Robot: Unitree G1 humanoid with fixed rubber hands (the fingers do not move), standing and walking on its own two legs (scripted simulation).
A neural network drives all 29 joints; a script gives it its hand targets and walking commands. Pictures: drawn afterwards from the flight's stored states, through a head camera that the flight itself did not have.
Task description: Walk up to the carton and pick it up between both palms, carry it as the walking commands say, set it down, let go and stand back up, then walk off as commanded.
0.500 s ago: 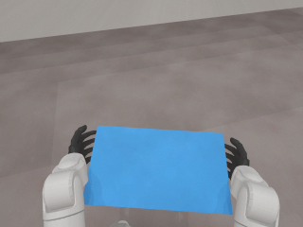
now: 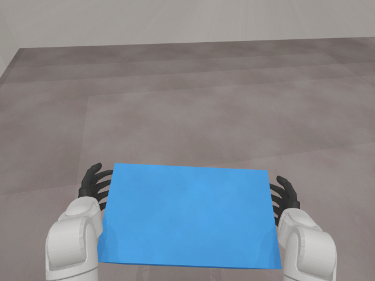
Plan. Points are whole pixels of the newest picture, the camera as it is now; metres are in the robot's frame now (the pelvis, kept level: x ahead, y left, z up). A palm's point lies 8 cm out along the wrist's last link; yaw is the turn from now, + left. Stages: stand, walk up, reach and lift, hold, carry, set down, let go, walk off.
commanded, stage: carry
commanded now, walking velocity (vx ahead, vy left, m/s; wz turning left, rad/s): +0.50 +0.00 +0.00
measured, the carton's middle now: (187, 222) +0.26 +0.02 -0.01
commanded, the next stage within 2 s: none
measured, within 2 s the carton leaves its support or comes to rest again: neither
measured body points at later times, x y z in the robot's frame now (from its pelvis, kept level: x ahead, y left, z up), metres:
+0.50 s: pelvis +0.04 +0.02 +0.01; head +0.04 +0.03 +0.46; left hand +0.32 +0.21 +0.08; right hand +0.30 -0.17 +0.08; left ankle +0.03 +0.10 -0.74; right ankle +0.04 -0.13 -0.69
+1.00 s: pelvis +0.28 -0.04 +0.01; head +0.32 -0.05 +0.46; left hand +0.54 +0.16 +0.07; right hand +0.56 -0.22 +0.06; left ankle +0.33 +0.10 -0.69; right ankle +0.26 -0.13 -0.74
